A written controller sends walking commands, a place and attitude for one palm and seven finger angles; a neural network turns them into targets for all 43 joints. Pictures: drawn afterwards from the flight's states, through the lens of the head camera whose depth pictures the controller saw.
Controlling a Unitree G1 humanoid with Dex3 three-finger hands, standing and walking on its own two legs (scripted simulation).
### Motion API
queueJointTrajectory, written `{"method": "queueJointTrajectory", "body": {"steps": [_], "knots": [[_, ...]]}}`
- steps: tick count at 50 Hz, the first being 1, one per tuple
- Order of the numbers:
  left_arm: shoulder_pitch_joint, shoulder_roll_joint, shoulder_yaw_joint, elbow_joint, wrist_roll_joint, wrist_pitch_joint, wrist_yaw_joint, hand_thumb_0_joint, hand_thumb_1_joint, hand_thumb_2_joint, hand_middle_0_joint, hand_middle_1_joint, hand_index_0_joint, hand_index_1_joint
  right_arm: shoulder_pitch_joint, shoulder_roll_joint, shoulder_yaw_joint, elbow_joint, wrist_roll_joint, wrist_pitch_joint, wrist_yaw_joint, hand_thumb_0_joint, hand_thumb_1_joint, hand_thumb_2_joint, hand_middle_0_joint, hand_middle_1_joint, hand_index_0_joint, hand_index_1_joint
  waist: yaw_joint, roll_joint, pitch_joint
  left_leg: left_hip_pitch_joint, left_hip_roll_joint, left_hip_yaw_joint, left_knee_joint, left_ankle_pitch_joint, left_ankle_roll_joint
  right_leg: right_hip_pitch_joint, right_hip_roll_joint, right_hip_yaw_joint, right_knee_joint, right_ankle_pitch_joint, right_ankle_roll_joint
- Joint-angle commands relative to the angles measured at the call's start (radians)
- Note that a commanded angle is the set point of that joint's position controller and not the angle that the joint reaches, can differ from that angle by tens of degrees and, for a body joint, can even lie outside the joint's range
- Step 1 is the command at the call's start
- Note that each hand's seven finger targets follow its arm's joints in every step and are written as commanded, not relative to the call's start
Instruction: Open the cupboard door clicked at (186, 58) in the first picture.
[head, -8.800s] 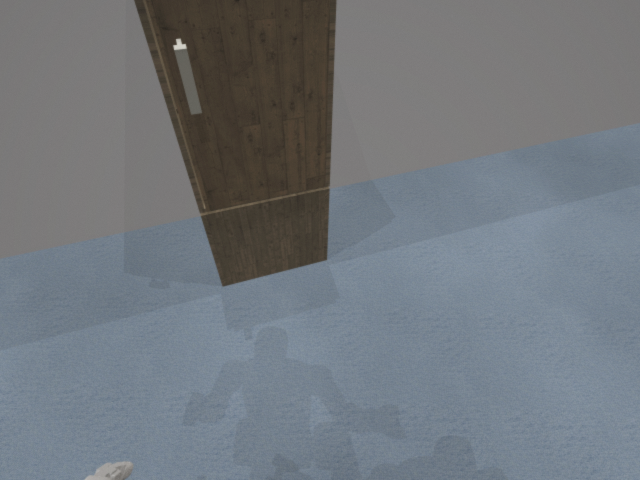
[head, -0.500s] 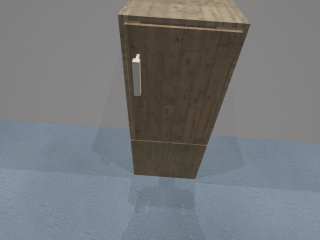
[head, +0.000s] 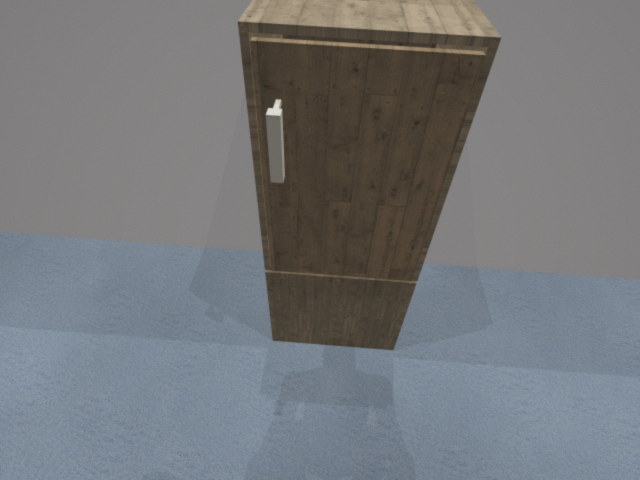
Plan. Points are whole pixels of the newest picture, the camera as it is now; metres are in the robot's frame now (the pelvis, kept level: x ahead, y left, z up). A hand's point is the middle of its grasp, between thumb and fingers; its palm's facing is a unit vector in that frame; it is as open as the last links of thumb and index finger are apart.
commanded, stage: look again from close up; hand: left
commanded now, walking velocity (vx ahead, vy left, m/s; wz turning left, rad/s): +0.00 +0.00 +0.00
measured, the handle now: (277, 141) +0.67 +0.13 +0.08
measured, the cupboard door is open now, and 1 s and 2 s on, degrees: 0 0 0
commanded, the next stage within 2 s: shuffle to correct the standing spot in 0.04 s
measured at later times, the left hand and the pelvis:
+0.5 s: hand out of the picture +0.02 +0.18 -0.17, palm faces +0.02 -0.99 -0.16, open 7.3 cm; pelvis -0.03 +0.00 +0.01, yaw -1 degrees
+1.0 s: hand out of the picture -0.08 +0.08 -0.16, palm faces +0.09 -0.99 -0.07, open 7.4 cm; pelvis +0.01 -0.04 +0.01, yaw -1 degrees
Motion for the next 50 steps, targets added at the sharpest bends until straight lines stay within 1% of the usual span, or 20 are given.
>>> {"method": "queueJointTrajectory", "body": {"steps": [1, 6, 8, 10, 11, 12, 13, 14, 15, 16, 20, 27, 31, 32, 33, 34, 35, 40, 46, 50], "knots": [[0.102, 0.076, 0.02, -0.023, 0.006, -0.009, 0.005, 0.0, 0.9, 0.9, -0.2, -0.3, -0.2, -0.3, 0.023, -0.108, -0.025, -0.05, -0.004, -0.01, -0.004, 0.0, -0.9, -0.9, 0.2, 0.3, 0.2, 0.3, 0.011, 0.002, 0.084, -0.112, 0.099, -0.153, -0.189, -0.392, -0.006, 0.003, -0.035, 0.081, -0.098, -0.236, -0.03], [0.041, 0.112, 0.033, -0.04, 0.002, -0.003, 0.01, 0.0, 0.9, 0.9, -0.2, -0.3, -0.2, -0.3, 0.091, -0.07, -0.028, -0.035, -0.005, 0.008, -0.003, 0.0, -0.9, -0.9, 0.2, 0.3, 0.2, 0.3, -0.038, -0.133, 0.052, 0.065, 0.011, -0.05, 0.071, -0.225, -0.029, -0.196, -0.113, 0.174, -0.264, -0.427, -0.057], [-0.068, 0.134, 0.046, -0.067, -0.001, 0.005, 0.018, 0.0, 0.9, 0.9, -0.2, -0.3, -0.2, -0.3, 0.193, -0.043, -0.032, 0.0, -0.01, 0.021, -0.004, 0.0, -0.9, -0.9, 0.2, 0.3, 0.2, 0.3, -0.097, -0.227, -0.001, 0.252, -0.018, 0.01, 0.312, -0.135, -0.04, -0.374, -0.174, 0.193, -0.363, -0.505, -0.073], [-0.188, 0.14, 0.053, -0.101, 0.0, 0.007, 0.027, 0.0, 0.9, 0.9, -0.2, -0.3, -0.2, -0.3, 0.314, -0.026, -0.031, 0.032, -0.008, 0.021, -0.003, 0.0, -0.9, -0.9, 0.2, 0.3, 0.2, 0.3, -0.162, -0.194, -0.006, 0.369, 0.021, -0.024, 0.287, -0.144, -0.029, -0.474, -0.163, 0.144, -0.308, -0.464, -0.053], [-0.197, 0.119, 0.047, -0.107, 0.0, 0.006, 0.024, 0.0, 0.9, 0.9, -0.2, -0.3, -0.2, -0.3, 0.349, -0.024, -0.025, 0.034, -0.009, 0.006, -0.001, 0.0, -0.9, -0.9, 0.2, 0.3, 0.2, 0.3, -0.169, -0.083, 0.045, 0.336, 0.054, -0.069, 0.101, -0.226, -0.017, -0.475, -0.115, 0.116, -0.15, -0.437, -0.042], [-0.147, 0.074, 0.036, -0.113, -0.004, 0.009, 0.017, 0.0, 0.9, 0.9, -0.2, -0.3, -0.2, -0.3, 0.348, -0.075, -0.03, 0.03, -0.023, -0.014, -0.006, 0.0, -0.9, -0.9, 0.2, 0.3, 0.2, 0.3, -0.141, 0.217, 0.108, 0.226, 0.186, -0.321, -0.203, -0.533, 0.02, -0.483, 0.006, 0.027, 0.18, -0.381, -0.02], [-0.108, 0.042, 0.042, -0.126, -0.006, 0.004, 0.013, 0.0, 0.9, 0.9, -0.2, -0.3, -0.2, -0.3, 0.287, -0.144, -0.038, 0.0, -0.024, -0.029, -0.019, 0.0, -0.9, -0.9, 0.2, 0.3, 0.2, 0.3, -0.091, 0.391, 0.198, 0.035, 0.373, -0.61, -0.441, -0.704, 0.053, -0.459, 0.066, -0.033, 0.45, -0.225, -0.008], [-0.107, 0.062, 0.05, -0.128, 0.006, 0.002, 0.005, 0.0, 0.9, 0.9, -0.2, -0.3, -0.2, -0.3, 0.201, -0.158, -0.036, -0.025, -0.019, -0.03, -0.024, 0.0, -0.9, -0.9, 0.2, 0.3, 0.2, 0.3, -0.051, 0.242, 0.258, -0.133, 0.398, -0.599, -0.488, -0.65, 0.105, -0.387, 0.003, 0.068, 0.592, -0.102, -0.023], [-0.05, 0.071, 0.056, -0.103, 0.012, 0.005, -0.006, 0.0, 0.9, 0.9, -0.2, -0.3, -0.2, -0.3, 0.091, -0.13, -0.025, -0.045, -0.013, -0.038, -0.021, 0.0, -0.9, -0.9, 0.2, 0.3, 0.2, 0.3, 0.033, 0.227, 0.204, -0.235, 0.367, -0.557, -0.483, -0.645, 0.094, -0.306, -0.017, 0.071, 0.666, -0.035, -0.026], [-0.006, 0.062, 0.059, -0.081, 0.017, 0.002, -0.014, 0.0, 0.9, 0.9, -0.2, -0.3, -0.2, -0.3, 0.034, -0.113, -0.023, -0.074, -0.012, -0.053, -0.017, 0.0, -0.9, -0.9, 0.2, 0.3, 0.2, 0.3, 0.051, 0.141, 0.162, -0.272, 0.334, -0.485, -0.46, -0.595, 0.099, -0.237, -0.01, 0.042, 0.716, 0.006, -0.021], [0.002, 0.039, 0.045, -0.054, 0.013, -0.001, -0.029, 0.0, 0.9, 0.9, -0.2, -0.3, -0.2, -0.3, 0.103, -0.104, -0.023, -0.042, -0.008, -0.078, -0.023, 0.0, -0.9, -0.9, 0.2, 0.3, 0.2, 0.3, 0.021, 0.099, 0.09, -0.082, 0.237, -0.298, -0.389, -0.376, 0.084, -0.277, -0.02, -0.009, 0.689, 0.075, -0.005], [-0.074, 0.069, 0.041, -0.109, 0.006, 0.002, -0.033, 0.0, 0.9, 0.9, -0.2, -0.3, -0.2, -0.3, 0.216, -0.144, -0.048, -0.006, -0.026, -0.052, -0.018, 0.0, -0.9, -0.9, 0.2, 0.3, 0.2, 0.3, -0.056, 0.148, 0.022, 0.093, 0.265, -0.317, -0.409, -0.426, 0.087, -0.132, -0.006, -0.096, 0.247, -0.185, -0.02], [0.121, 0.058, 0.04, -0.038, -0.006, -0.002, -0.023, 0.0, 0.9, 0.9, -0.2, -0.3, -0.2, -0.3, 0.151, -0.153, -0.058, -0.01, -0.023, -0.03, -0.006, 0.0, -0.9, -0.9, 0.2, 0.3, 0.2, 0.3, 0.025, 0.083, 0.004, -0.059, 0.189, -0.209, -0.31, -0.398, 0.028, 0.28, 0.054, -0.145, -0.181, -0.123, -0.05], [0.187, 0.084, 0.048, -0.013, -0.004, -0.005, -0.012, 0.0, 0.9, 0.9, -0.2, -0.3, -0.2, -0.3, 0.131, -0.118, -0.056, -0.016, -0.014, -0.027, -0.001, 0.0, -0.9, -0.9, 0.2, 0.3, 0.2, 0.3, 0.047, -0.009, 0.0, -0.186, 0.137, -0.141, -0.178, -0.366, -0.008, 0.419, -0.011, -0.064, -0.227, -0.121, -0.083], [0.23, 0.144, 0.057, -0.007, 0.009, -0.01, 0.004, 0.0, 0.9, 0.9, -0.2, -0.3, -0.2, -0.3, 0.098, -0.047, -0.042, -0.044, 0.0, -0.028, -0.004, 0.0, -0.9, -0.9, 0.2, 0.3, 0.2, 0.3, 0.074, -0.246, 0.054, -0.418, 0.027, -0.006, 0.127, -0.345, -0.041, 0.485, -0.231, 0.223, -0.359, -0.355, -0.146], [0.198, 0.182, 0.054, -0.023, 0.004, -0.014, 0.011, 0.0, 0.9, 0.9, -0.2, -0.3, -0.2, -0.3, 0.024, -0.057, -0.039, -0.088, -0.012, -0.033, 0.005, 0.0, -0.9, -0.9, 0.2, 0.3, 0.2, 0.3, 0.067, -0.281, 0.164, -0.524, 0.012, 0.013, 0.347, -0.299, -0.032, 0.336, -0.368, 0.387, -0.46, -0.482, -0.187], [0.131, 0.175, 0.055, -0.048, -0.001, -0.021, 0.016, 0.0, 0.9, 0.9, -0.2, -0.3, -0.2, -0.3, 0.006, -0.074, -0.042, -0.101, -0.017, -0.031, 0.013, 0.0, -0.9, -0.9, 0.2, 0.3, 0.2, 0.3, 0.022, -0.14, 0.191, -0.503, 0.045, -0.034, 0.439, -0.226, -0.018, 0.244, -0.381, 0.365, -0.482, -0.459, -0.186], [0.059, 0.07, 0.019, -0.037, -0.007, -0.086, 0.009, 0.0, 0.9, 0.9, -0.2, -0.3, -0.2, -0.3, 0.058, -0.054, -0.053, -0.07, -0.005, -0.016, 0.037, 0.0, -0.9, -0.9, 0.2, 0.3, 0.2, 0.3, -0.051, -0.083, 0.194, -0.38, 0.088, -0.025, 0.582, 0.048, -0.034, 0.12, -0.218, 0.107, -0.448, -0.108, -0.149], [0.138, 0.09, 0.025, 0.009, 0.005, -0.094, 0.007, 0.0, 0.9, 0.9, -0.2, -0.3, -0.2, -0.3, -0.054, -0.053, -0.052, -0.117, -0.002, -0.026, 0.032, 0.0, -0.9, -0.9, 0.2, 0.3, 0.2, 0.3, -0.014, -0.048, 0.168, -0.354, 0.108, -0.011, 0.411, 0.033, -0.04, 0.196, -0.245, 0.143, -0.427, -0.059, -0.2], [0.194, 0.103, 0.029, 0.047, 0.014, -0.086, 0.004, 0.0, 0.9, 0.9, -0.2, -0.3, -0.2, -0.3, -0.129, -0.028, -0.036, -0.135, 0.0, -0.052, 0.028, 0.0, -0.9, -0.9, 0.2, 0.3, 0.2, 0.3, 0.028, -0.092, 0.122, -0.227, 0.082, 0.035, 0.183, -0.068, -0.026, 0.274, -0.261, 0.121, -0.305, 0.209, -0.2]]}}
